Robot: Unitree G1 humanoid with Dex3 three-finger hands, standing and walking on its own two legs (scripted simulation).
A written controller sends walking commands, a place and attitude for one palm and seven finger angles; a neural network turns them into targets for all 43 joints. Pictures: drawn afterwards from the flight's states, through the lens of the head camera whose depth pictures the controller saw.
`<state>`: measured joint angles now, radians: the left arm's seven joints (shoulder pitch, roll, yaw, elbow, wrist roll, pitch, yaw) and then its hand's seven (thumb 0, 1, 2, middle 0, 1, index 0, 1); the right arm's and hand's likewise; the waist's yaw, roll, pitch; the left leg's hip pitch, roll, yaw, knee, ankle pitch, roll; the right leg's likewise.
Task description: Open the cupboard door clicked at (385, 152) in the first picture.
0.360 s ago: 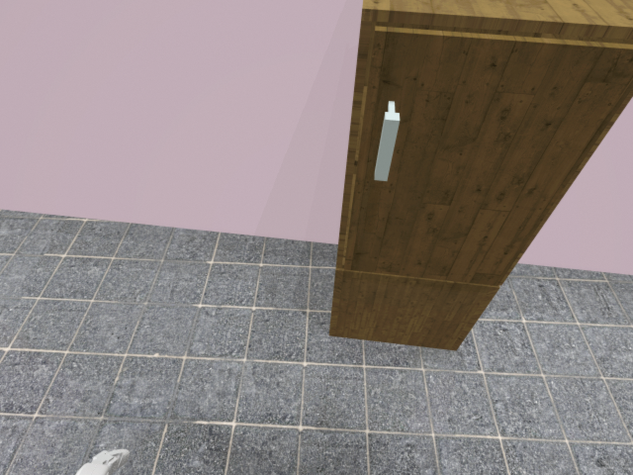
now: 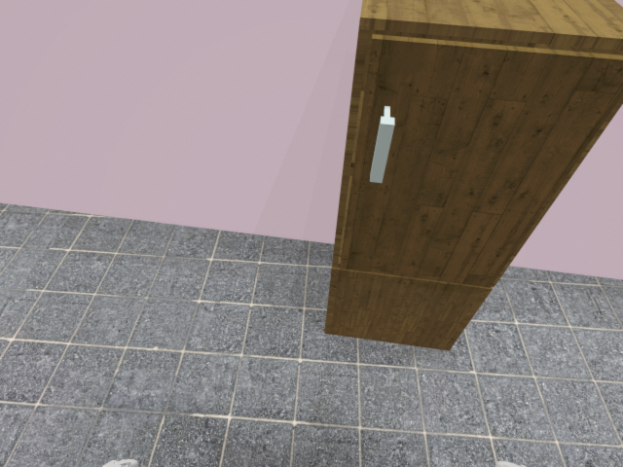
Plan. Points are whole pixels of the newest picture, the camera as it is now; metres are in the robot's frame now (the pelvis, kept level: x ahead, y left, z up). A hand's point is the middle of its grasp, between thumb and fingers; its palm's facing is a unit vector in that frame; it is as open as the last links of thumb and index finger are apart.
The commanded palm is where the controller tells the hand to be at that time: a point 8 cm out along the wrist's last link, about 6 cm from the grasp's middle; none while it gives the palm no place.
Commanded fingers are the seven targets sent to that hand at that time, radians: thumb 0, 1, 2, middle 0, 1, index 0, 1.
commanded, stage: stand and wait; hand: left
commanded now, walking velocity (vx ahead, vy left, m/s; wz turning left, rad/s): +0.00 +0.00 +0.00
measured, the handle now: (381, 144) +0.63 -0.08 +0.08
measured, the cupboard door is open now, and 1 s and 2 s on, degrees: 0 0 0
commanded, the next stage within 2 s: look at it before walking up in 0.58 s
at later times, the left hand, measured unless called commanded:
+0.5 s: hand out of the picture +0.05 +0.23 -0.15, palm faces -0.02 -0.95 -0.32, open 7.4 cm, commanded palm none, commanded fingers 0.00 0.90 0.90 -0.20 -0.30 -0.20 -0.30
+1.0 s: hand out of the picture +0.04 +0.22 -0.16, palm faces -0.02 -0.95 -0.30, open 7.4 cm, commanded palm none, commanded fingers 0.00 0.90 0.90 -0.20 -0.30 -0.20 -0.30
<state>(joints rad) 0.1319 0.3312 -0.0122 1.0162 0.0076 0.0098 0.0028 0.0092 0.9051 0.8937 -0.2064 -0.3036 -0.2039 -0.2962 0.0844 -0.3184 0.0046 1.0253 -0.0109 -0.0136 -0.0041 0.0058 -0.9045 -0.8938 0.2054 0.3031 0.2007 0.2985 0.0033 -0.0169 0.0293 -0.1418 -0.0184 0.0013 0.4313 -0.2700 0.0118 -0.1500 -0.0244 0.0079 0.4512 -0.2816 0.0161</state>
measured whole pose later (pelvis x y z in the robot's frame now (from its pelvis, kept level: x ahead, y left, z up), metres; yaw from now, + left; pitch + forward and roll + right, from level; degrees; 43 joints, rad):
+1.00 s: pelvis -0.02 -0.02 +0.01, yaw +0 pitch -1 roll +0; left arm 0.15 0.31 -0.01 1.10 0.01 0.00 0.00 0.01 0.91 0.89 -0.21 -0.30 -0.20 -0.30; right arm 0.14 -0.31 0.01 1.13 -0.01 -0.01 -0.01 0.01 -0.91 -0.89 0.20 0.30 0.20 0.30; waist 0.00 -0.01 0.04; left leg -0.13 0.01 -0.01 0.35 -0.20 -0.02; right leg -0.14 0.00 0.00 0.37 -0.21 -0.01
